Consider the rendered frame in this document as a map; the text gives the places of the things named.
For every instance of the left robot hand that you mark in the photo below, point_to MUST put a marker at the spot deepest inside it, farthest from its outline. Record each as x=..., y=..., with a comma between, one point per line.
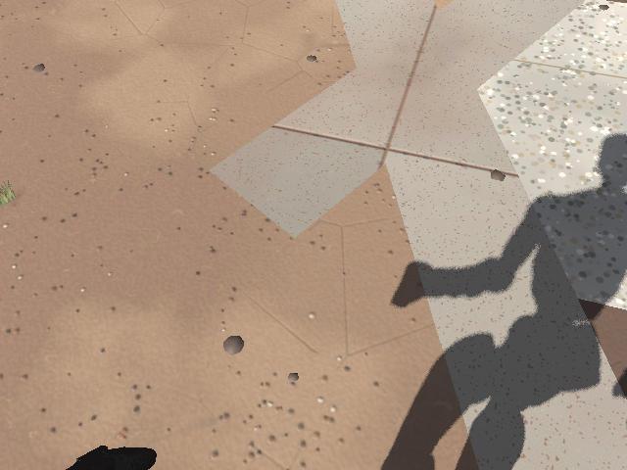
x=122, y=458

